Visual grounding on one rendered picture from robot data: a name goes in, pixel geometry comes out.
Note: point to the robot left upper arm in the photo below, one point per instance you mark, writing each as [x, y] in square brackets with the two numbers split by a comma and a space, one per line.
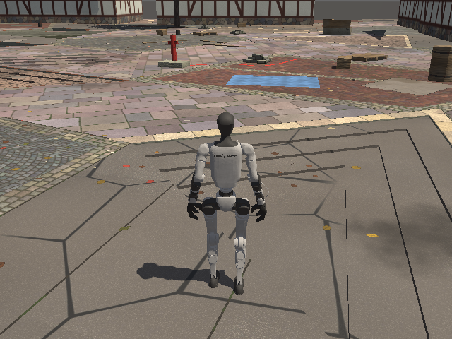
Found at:
[203, 150]

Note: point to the robot right upper arm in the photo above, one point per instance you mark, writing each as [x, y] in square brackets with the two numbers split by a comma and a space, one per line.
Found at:
[248, 150]

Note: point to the robot left foot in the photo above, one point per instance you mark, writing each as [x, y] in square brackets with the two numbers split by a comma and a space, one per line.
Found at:
[214, 281]

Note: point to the robot left forearm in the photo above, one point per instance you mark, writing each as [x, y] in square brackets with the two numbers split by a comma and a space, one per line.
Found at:
[195, 186]

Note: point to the robot right forearm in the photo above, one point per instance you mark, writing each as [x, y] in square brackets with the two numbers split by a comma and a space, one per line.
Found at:
[258, 192]

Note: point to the robot left hand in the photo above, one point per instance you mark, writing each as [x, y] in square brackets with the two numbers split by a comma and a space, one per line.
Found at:
[191, 208]

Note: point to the humanoid robot torso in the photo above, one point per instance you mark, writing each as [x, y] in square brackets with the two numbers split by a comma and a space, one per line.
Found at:
[225, 166]

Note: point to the robot right hand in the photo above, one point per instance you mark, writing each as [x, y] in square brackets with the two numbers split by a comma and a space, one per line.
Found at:
[261, 212]

